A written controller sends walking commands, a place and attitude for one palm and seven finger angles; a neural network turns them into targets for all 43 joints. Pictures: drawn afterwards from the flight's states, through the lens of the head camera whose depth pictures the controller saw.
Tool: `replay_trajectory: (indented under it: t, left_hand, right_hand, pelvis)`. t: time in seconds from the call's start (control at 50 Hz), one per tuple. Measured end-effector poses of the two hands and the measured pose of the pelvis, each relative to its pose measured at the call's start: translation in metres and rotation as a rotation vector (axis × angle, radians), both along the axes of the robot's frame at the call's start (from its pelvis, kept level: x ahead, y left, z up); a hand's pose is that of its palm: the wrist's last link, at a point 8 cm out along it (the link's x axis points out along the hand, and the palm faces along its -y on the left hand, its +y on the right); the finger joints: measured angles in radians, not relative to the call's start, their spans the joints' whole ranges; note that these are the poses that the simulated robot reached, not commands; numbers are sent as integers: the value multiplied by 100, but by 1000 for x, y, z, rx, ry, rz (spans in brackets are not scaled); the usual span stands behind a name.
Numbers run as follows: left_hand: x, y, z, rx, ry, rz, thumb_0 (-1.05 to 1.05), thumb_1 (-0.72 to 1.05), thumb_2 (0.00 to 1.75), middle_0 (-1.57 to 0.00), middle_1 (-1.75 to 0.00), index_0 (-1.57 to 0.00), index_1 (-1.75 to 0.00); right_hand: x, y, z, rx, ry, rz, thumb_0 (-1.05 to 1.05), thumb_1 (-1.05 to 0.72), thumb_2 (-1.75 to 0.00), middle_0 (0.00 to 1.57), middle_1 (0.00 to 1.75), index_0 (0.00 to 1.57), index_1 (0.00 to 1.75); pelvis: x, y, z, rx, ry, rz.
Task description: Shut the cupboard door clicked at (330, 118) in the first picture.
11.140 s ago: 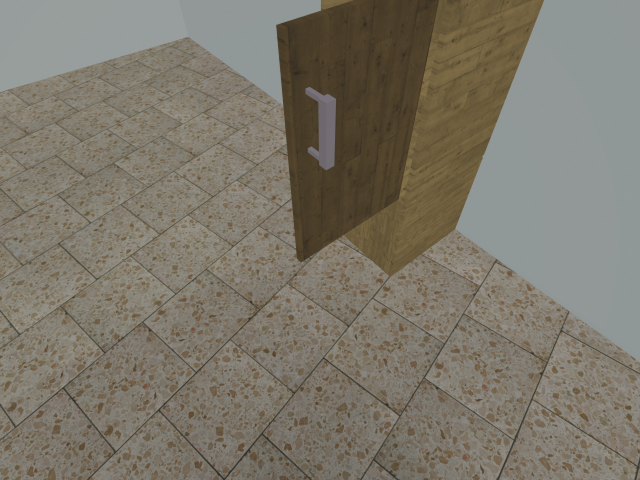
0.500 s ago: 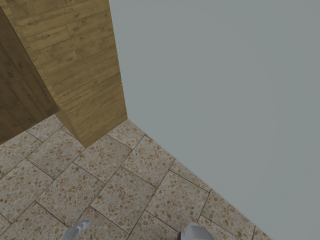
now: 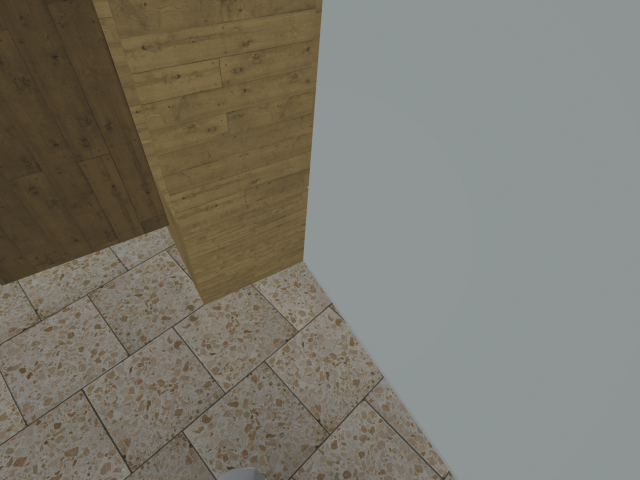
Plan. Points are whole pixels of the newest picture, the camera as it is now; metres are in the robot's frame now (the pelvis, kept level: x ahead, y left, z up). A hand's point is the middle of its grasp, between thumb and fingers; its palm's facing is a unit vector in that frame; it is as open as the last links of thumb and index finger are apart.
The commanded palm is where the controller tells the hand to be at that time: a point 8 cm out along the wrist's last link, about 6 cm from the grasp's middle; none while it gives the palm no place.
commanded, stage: turn to face it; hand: left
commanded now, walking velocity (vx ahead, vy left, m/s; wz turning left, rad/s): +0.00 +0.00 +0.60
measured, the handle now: out of the picture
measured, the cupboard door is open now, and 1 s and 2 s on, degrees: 91 91 91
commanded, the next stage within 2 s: take the last steps up to it in 1.02 s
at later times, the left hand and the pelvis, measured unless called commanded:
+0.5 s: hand out of the picture +0.08 +0.19 -0.15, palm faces +0.27 -0.92 -0.28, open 7.4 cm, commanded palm none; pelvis +0.03 -0.04 +0.00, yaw +17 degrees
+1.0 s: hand out of the picture -0.01 +0.20 -0.16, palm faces +0.52 -0.82 -0.24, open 7.4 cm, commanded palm none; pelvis +0.04 -0.01 +0.01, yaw +30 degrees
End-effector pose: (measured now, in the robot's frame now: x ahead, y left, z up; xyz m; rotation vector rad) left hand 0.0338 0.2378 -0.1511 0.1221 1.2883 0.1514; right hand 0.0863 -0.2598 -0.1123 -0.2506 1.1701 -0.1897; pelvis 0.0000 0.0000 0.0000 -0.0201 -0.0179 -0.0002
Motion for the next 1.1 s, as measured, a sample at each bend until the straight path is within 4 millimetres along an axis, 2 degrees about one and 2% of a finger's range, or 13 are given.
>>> replay_trajectory:
  t: [0.06, 0.16, 0.3, 0.44, 0.52, 0.58, 0.64, 0.72, 0.78, 0.84, 0.9, 0.98, 1.1]
  left_hand:
    - [-5, 15, -9, 7, 47, 40, 0, 92, 90, -20, -30, -20, -29]
    - [8, 30, 4, 34, 18, 84, 1, 91, 90, -19, -30, -20, -29]
    - [30, 31, 27, 73, -61, 122, 1, 91, 90, -19, -30, -20, -29]
    - [39, 7, 36, 121, -140, 172, 1, 91, 90, -19, -30, -20, -29]
    - [21, -11, 41, 130, -127, 222, 1, 91, 90, -20, -30, -20, -29]
    - [6, -21, 42, 111, -95, 269, 1, 91, 90, -20, -30, -20, -30]
    - [-9, -26, 38, 87, -69, 312, 1, 91, 90, -20, -30, -21, -30]
    - [-37, -25, 24, 52, -38, 378, 1, 90, 90, -20, -30, -21, -30]
    - [-62, -17, 5, 27, 4, 432, 1, 90, 90, -20, -30, -21, -30]
    - [-79, -9, 0, 30, 59, 470, 1, 91, 90, -20, -30, -21, -30]
    - [-82, -2, 7, 41, 65, 495, 1, 91, 90, -20, -30, -20, -29]
    - [-75, 1, 21, 63, 26, 512, 1, 91, 90, -19, -30, -20, -29]
    - [-60, -9, 33, 109, -44, 532, 1, 91, 90, -19, -30, -20, -29]
  right_hand:
    - [38, 5, 3, -33, -66, 52, 0, -91, -90, 20, 30, 19, 30]
    - [64, 17, 12, -42, -69, 119, 0, -91, -90, 20, 30, 20, 30]
    - [70, 27, 6, 18, -7, 171, 0, -90, -90, 20, 30, 20, 30]
    - [68, 6, -18, 71, 73, 196, 0, -90, -90, 21, 30, 20, 30]
    - [78, -8, -23, 70, 112, 232, 0, -90, -90, 21, 30, 20, 30]
    - [90, -12, -16, 56, 126, 265, 1, -90, -90, 20, 30, 20, 30]
    - [107, -7, -7, 35, 125, 312, 1, -90, -90, 20, 30, 20, 30]
    - [138, 14, -2, 0, 91, 403, 1, -90, -90, 20, 30, 20, 30]
    - [161, 38, -3, -23, 25, 465, 1, -90, -90, 20, 30, 20, 30]
    - [173, 59, 4, -24, -24, 511, 0, -90, -90, 20, 30, 20, 30]
    - [176, 73, 8, -17, -39, 540, 0, -90, -90, 20, 30, 20, 30]
    - [174, 84, 6, 15, -25, 566, 0, -90, -90, 20, 30, 20, 30]
    - [168, 82, -13, 78, 28, 575, 0, -90, -90, 21, 30, 20, 30]
  pelvis:
    - [9, 8, -7, 7, 5, 26]
    - [16, 11, 2, -4, 22, 73]
    - [23, 0, 12, -22, 34, 147]
    - [32, -31, 4, -2, 38, 242]
    - [35, -40, 5, 7, 21, 309]
    - [40, -40, 10, 20, 20, 352]
    - [44, -39, 14, 37, 25, 394]
    - [45, -29, 9, 40, 28, 443]
    - [43, -17, -3, 28, 30, 474]
    - [41, -14, -3, 27, 26, 483]
    - [41, -12, 4, 12, 25, 498]
    - [42, -13, 10, 2, 21, 520]
    - [51, -26, 7, 17, 17, 557]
